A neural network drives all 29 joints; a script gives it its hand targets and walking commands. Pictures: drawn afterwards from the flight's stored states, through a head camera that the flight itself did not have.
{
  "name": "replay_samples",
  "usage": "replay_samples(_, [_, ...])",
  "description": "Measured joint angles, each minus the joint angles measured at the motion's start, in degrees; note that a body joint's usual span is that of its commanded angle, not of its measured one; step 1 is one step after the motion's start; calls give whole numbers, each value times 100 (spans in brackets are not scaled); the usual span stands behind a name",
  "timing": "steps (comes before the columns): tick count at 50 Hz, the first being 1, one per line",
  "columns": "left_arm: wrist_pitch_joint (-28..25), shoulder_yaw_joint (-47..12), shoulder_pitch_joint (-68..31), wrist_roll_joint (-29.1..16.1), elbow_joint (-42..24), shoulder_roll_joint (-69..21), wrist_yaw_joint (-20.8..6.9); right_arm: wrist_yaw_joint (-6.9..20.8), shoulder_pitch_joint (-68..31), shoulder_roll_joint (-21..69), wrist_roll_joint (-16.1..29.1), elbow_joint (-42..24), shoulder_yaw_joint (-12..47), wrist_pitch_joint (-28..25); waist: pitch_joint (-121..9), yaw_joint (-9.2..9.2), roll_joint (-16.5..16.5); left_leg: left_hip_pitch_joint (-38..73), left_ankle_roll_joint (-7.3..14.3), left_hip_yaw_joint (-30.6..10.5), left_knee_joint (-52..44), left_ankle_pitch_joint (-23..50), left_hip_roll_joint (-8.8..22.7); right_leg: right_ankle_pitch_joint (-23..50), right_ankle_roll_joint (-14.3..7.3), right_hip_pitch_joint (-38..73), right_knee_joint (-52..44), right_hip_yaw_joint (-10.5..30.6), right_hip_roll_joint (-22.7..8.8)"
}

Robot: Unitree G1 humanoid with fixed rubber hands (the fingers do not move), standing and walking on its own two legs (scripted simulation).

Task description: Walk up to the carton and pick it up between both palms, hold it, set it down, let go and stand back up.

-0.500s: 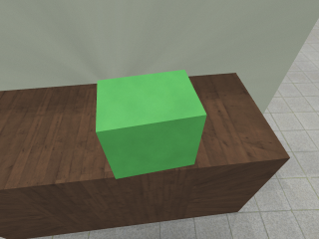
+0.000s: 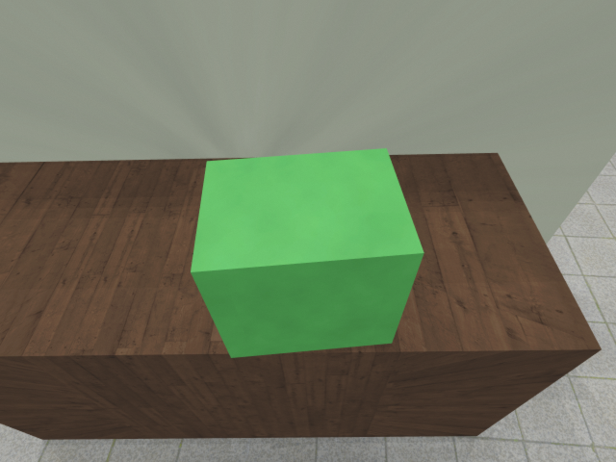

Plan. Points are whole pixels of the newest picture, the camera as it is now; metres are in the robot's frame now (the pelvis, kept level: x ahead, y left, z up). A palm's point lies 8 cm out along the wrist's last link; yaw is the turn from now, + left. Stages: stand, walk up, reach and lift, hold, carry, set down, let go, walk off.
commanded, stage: walk up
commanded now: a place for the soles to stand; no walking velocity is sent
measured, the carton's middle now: (305, 258) +0.41 +0.02 +0.00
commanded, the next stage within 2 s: none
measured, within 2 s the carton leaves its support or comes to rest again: neither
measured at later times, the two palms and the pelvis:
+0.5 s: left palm out of the picture -0.03 +0.27 -0.14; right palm out of the picture +0.01 -0.25 -0.12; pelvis -0.04 +0.01 +0.00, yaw +5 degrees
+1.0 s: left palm out of the picture -0.03 +0.27 -0.14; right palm out of the picture +0.05 -0.24 -0.11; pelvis -0.02 +0.01 +0.00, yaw +9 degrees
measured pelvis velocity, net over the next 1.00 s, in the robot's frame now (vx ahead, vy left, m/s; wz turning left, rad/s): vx -0.02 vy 0.01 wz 0.15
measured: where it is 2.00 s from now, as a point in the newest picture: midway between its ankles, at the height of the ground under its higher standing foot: outside the picture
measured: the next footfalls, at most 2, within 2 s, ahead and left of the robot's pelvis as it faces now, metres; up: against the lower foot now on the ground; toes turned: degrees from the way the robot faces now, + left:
none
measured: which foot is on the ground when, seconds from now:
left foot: down 0.00-1.00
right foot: down 0.00-1.00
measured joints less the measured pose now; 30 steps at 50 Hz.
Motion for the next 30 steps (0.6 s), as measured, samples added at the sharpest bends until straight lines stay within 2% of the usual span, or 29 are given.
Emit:
replay_samples(8, [121,24,-12,-20,68,124,-8,-12,-3,-88,6,99,-3,45,86,8,-15,-113,-50,-228,74,100,-40,50,-44,-11,36,-237,-11])
replay_samples(20, [234,-6,99,5,255,238,-57,11,167,-90,75,194,88,52,106,46,-116,-283,-6,-434,44,362,-146,251,-22,-77,-37,-457,-81])
replay_samples(30, [179,16,379,16,370,313,-29,20,315,-146,82,183,56,53,35,38,-3,-504,-24,-634,93,461,-199,315,-40,-175,-96,-652,-82])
